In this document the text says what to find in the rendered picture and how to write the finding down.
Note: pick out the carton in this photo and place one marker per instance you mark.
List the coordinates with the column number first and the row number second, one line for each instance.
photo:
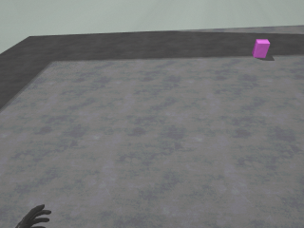
column 260, row 48

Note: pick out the left robot hand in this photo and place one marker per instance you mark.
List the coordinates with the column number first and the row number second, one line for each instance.
column 30, row 218

